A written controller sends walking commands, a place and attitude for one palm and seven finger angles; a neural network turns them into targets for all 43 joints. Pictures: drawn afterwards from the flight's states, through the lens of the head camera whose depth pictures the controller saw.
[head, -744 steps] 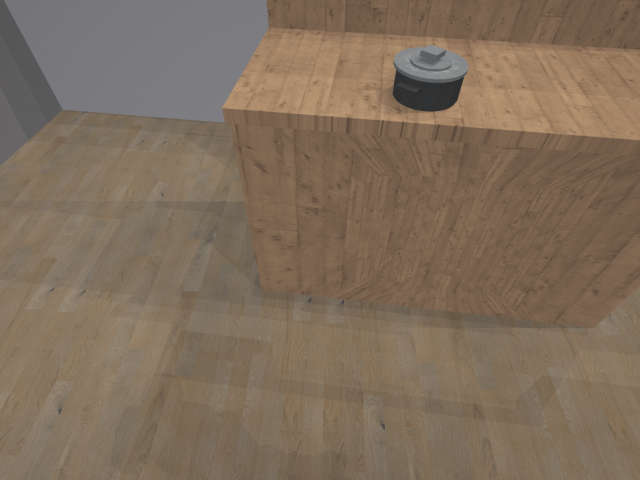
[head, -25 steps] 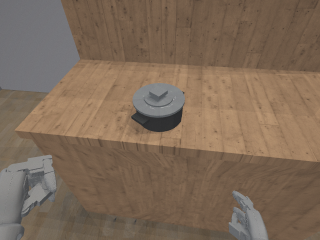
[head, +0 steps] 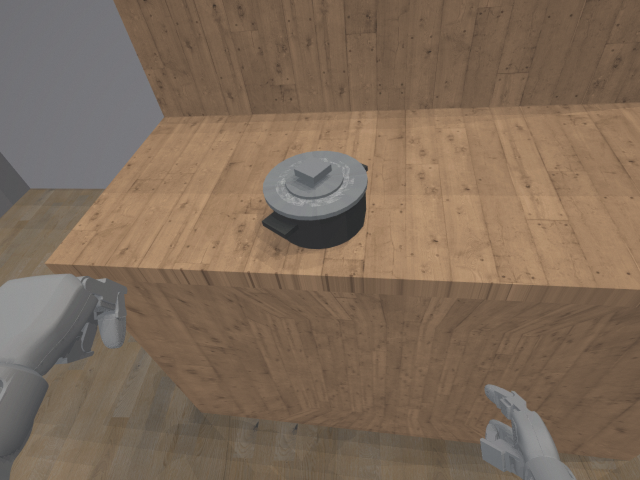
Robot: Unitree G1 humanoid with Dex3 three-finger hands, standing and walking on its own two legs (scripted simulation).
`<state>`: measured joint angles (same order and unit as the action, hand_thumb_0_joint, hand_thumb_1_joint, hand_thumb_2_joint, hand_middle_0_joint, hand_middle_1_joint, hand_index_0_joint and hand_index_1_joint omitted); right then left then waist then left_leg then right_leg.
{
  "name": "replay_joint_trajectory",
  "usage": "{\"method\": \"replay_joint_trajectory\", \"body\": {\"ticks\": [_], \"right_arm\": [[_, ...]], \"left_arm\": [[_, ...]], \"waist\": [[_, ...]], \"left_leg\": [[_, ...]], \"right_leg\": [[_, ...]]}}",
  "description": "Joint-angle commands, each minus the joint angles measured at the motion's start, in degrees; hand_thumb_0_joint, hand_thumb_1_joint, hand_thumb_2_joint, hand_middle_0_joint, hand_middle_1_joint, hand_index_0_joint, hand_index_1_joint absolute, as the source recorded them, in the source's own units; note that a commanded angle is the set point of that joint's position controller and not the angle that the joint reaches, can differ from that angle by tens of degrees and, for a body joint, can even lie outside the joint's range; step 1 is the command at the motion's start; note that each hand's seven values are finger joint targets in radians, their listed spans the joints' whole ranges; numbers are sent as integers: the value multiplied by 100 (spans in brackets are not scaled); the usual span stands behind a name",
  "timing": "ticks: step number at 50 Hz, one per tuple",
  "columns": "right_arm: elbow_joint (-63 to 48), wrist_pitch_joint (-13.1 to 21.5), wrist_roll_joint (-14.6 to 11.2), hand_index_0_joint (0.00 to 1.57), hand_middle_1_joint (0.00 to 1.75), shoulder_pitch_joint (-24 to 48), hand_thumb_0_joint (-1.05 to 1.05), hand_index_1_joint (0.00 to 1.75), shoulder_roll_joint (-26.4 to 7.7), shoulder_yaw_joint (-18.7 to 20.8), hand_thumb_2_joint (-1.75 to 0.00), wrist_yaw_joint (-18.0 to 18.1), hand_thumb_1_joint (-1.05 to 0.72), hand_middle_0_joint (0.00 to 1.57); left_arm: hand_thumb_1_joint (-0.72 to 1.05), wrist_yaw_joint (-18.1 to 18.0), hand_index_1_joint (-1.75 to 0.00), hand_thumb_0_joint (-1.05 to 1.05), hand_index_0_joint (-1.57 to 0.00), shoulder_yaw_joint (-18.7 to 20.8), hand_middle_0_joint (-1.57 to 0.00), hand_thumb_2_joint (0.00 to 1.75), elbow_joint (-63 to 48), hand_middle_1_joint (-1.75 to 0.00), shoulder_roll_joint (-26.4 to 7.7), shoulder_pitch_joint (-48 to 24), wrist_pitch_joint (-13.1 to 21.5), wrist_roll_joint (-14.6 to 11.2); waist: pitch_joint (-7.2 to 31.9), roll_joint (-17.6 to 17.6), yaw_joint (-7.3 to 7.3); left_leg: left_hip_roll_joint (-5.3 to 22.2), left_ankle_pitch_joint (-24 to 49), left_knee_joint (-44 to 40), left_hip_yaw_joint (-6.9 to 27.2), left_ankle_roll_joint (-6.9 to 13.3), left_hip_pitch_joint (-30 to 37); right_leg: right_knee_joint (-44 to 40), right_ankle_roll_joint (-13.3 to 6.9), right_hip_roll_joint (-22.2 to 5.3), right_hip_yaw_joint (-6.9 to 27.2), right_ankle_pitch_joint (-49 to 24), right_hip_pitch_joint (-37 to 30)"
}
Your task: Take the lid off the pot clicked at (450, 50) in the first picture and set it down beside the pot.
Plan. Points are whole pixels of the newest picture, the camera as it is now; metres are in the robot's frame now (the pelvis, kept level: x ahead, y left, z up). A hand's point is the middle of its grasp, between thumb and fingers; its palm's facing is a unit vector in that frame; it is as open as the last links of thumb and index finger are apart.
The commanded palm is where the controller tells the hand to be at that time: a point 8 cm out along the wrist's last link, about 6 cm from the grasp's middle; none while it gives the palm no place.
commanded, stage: reach forward and open the fingers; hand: left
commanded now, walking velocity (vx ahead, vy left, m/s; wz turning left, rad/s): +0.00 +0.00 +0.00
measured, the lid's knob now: (312, 169) +0.53 +0.08 +0.12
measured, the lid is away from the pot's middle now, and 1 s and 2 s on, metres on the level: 0.00 0.00 0.00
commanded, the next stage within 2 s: move the open hand above the knob in 0.78 s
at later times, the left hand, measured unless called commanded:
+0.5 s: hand (92, 302) +0.23 +0.26 +0.17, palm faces -0.12 +0.05 -0.99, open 8.0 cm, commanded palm +0.21 +0.26 +0.23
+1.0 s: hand (142, 274) +0.28 +0.23 +0.17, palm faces -0.13 -0.02 -0.99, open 10.1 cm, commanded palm +0.26 +0.24 +0.25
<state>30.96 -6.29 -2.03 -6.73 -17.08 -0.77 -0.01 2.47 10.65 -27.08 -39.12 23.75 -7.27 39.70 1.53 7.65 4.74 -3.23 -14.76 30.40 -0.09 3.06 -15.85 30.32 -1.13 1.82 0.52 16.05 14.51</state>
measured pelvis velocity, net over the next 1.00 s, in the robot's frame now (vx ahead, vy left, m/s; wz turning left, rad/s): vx -0.03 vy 0.01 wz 0.03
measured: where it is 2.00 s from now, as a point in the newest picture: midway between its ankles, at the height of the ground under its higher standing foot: outside the picture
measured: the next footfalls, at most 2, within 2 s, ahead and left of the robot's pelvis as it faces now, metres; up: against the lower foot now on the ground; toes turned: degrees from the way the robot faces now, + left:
none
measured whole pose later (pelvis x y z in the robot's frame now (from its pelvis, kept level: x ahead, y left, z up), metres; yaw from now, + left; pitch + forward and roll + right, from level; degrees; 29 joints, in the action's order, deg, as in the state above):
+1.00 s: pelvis -0.03 +0.01 +0.00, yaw +2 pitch -2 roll +0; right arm 32.2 -3.7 -3.7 -7.0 -16.6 -2.1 -1.0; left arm 22.6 -4.4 -6.5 -37.0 -14.3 -6.1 43.1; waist -1.6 7.3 3.1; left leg -5.2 -10.0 26.1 0.7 4.1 -13.6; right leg 28.5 -0.2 -0.3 -0.4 13.2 13.0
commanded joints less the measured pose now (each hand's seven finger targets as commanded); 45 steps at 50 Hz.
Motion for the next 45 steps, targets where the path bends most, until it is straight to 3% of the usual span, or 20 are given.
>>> {"method": "replay_joint_trajectory", "body": {"ticks": [1, 2, 6, 8, 11, 16, 17, 21, 22, 23, 25, 28, 31, 32, 34, 36, 39, 41, 43, 45], "right_arm": [[-1078, 396, -168, 20, 30, 1138, 0, 30, -491, 173, -90, 4, -90, 20], [-1030, 413, -129, 20, 30, 961, 0, 30, -504, 168, -90, 17, -90, 20], [-989, 569, -106, 20, 30, 1113, 0, 30, -492, 134, -90, 82, -90, 20], [-783, 489, -81, 20, 30, 867, 0, 30, -477, 119, -90, 118, -90, 20], [-850, 463, -135, 20, 30, 982, 0, 30, -531, 118, -90, 60, -90, 20], [-1112, 653, -132, 20, 30, 1080, 0, 30, -462, 151, -90, -12, -90, 20], [-1024, 624, -93, 20, 30, 999, 0, 30, -446, 123, -90, -2, -90, 20], [-830, 642, -103, 20, 30, 877, 0, 30, -548, 125, -90, 74, -90, 20], [-718, 587, -86, 20, 30, 901, 0, 30, -466, 69, -90, 84, -90, 20], [-731, 559, -112, 20, 30, 833, 0, 30, -469, 96, -90, 90, -90, 20], [-803, 546, -149, 20, 30, 866, 0, 30, -502, 121, -90, 35, -90, 20], [-1033, 573, -191, 20, 30, 978, 0, 30, -472, 170, -90, -115, -90, 20], [-1140, 660, -201, 20, 30, 1107, 0, 30, -482, 156, -90, -126, -90, 20], [-990, 647, -151, 20, 30, 1069, 0, 30, -460, 102, -90, -76, -90, 20], [-731, 641, -120, 20, 30, 938, 0, 30, -528, 106, -90, 61, -90, 20], [-657, 626, -127, 20, 30, 789, 0, 30, -592, 113, -90, 93, -90, 20], [-766, 571, -160, 20, 30, 875, 0, 30, -469, 110, -90, 5, -90, 20], [-1001, 617, -246, 20, 30, 908, 0, 30, -438, 148, -90, -158, -90, 20], [-1078, 546, -237, 20, 30, 1022, 0, 30, -419, 143, -90, -245, -90, 20], [-1028, 501, -233, 20, 30, 1030, 0, 30, -495, 119, -90, -204, -90, 20]], "left_arm": [[34, 471, -90, 0, -115, 665, -115, 126, -601, -90, -1112, -961, 57, 1], [31, 602, -86, 0, -114, 658, -114, 128, -735, -86, -1296, -1298, 129, -11], [18, 961, -72, 0, -109, 969, -109, 136, -708, -72, -1861, -1960, 240, 41], [11, 1166, -65, 0, -107, 1035, -107, 140, -17, -65, -2058, -2309, 278, 166], [1, 1402, -54, 0, -103, 886, -103, 147, 597, -54, -1841, -2372, 204, 110], [-14, 1723, -36, 0, -97, 357, -97, 157, -91, -36, -1405, -2782, 442, -168], [-17, 1779, -33, 0, -95, 469, -95, 158, -348, -33, -1750, -3316, 551, -95], [-29, 1573, -19, 0, -90, 1311, -90, 160, 439, -19, -2624, -3916, 665, 209], [-32, 1582, -15, 0, -88, 1129, -88, 161, 849, -15, -2512, -4354, 653, 276], [-35, 1559, -12, 0, -87, 979, -87, 162, 1209, -12, -2273, -4365, 631, 219], [-37, 1570, -8, 0, -86, 534, -86, 161, 1438, -8, -1721, -4217, 525, 39], [-37, 1751, -8, 0, -85, -175, -85, 160, 983, -8, -945, -3722, 397, -176], [-37, 1708, -8, 0, -85, -118, -85, 160, 186, -8, -1237, -4234, 453, 70], [-37, 1688, -8, 0, -85, 103, -85, 160, 68, -8, -1807, -5108, 499, 296], [-37, 1517, -8, 0, -85, 755, -85, 159, 769, -8, -2608, -5765, 505, 540], [-36, 1393, -8, 0, -85, 1191, -85, 158, 1464, -8, -2981, -5981, 428, 622], [-36, 1527, -8, 0, -85, 408, -85, 158, 1834, -8, -1890, -5596, 294, 272], [-36, 1726, -8, 0, -85, -446, -85, 158, 1766, -8, -572, -4455, 229, -51], [-36, 1936, -8, 0, -85, -1023, -85, 158, 1208, -8, -214, -4430, 174, -33], [-37, 1862, -8, 0, -85, -900, -85, 159, 1104, -8, -610, -5071, 122, 189]], "waist": [[698, -603, -80], [923, -531, -94], [830, -304, -92], [636, -525, -98], [360, -368, -132], [1097, -254, -144], [1454, -311, -110], [902, -294, -116], [852, -302, -93], [519, -426, -101], [443, -271, -98], [838, -407, -91], [1030, -251, -205], [1248, -185, -151], [922, -238, -125], [862, -123, -103], [979, -221, -34], [1092, -300, -130], [968, -498, -154], [627, -737, -265]], "left_leg": [[203, 1302, -351, 246, -57, 546], [199, 1407, -398, 253, -43, 573], [158, 1539, -422, 342, -16, 746], [141, 1433, -528, 291, -31, 603], [77, 1200, -545, 276, -41, 580], [24, 1196, -508, 285, 4, 1001], [13, 1234, -593, 258, 7, 1005], [65, 880, -652, 324, -22, 788], [63, 768, -779, 298, -49, 629], [81, 623, -815, 284, -55, 567], [64, 485, -872, 283, -82, 564], [69, 563, -859, 276, -74, 712], [95, 441, -798, 353, -32, 889], [133, 267, -958, 418, -41, 855], [185, -13, -1059, 521, -58, 642], [125, 126, -955, 510, -68, 600], [133, 456, -1017, 467, -120, 663], [88, 801, -792, 420, -110, 895], [169, 652, -913, 389, -94, 858], [222, 40, -1050, 407, -65, 619]], "right_leg": [[-645, 52, -141, 44, -1102, -165], [-621, 95, -220, -46, -1184, -312], [-725, 63, -134, 17, -1339, -322], [-800, 92, -172, -75, -1159, -327], [-880, 44, -85, -58, -1012, -201], [-835, 86, -76, -84, -987, -384], [-861, 126, -145, -99, -963, -607], [-945, 28, -52, -66, -510, -394], [-966, 43, -127, -124, -332, -405], [-1019, 38, -113, -158, -177, -226], [-1000, 26, -108, -192, -112, -119], [-888, 35, -127, -181, -324, -301], [-805, 6, -60, -114, -183, -248], [-803, 27, -119, -111, -45, -367], [-809, -13, -94, -126, 223, -288], [-782, -101, -30, -119, 258, -275], [-708, -85, -104, -186, -155, -338], [-635, -75, -75, -225, -523, -202], [-677, -13, -124, -245, -548, -132], [-741, 15, -101, -257, -109, 67]]}}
